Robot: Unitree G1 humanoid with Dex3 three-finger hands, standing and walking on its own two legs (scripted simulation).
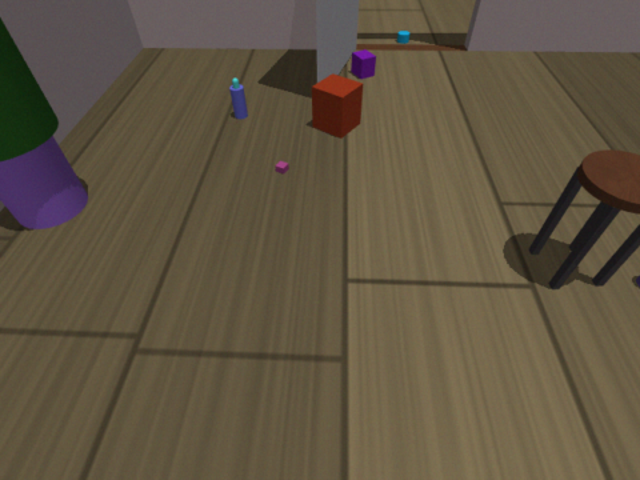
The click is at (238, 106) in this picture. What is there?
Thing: necked bottle
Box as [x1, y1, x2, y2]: [230, 78, 247, 118]
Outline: 233,78 233,84 230,86 230,92 235,117 244,118 247,116 243,88 242,85 238,83 238,80 236,78
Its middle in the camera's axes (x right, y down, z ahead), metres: -0.49 -0.86 +2.32
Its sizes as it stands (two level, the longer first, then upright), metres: 0.081 0.081 0.240
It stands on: the floor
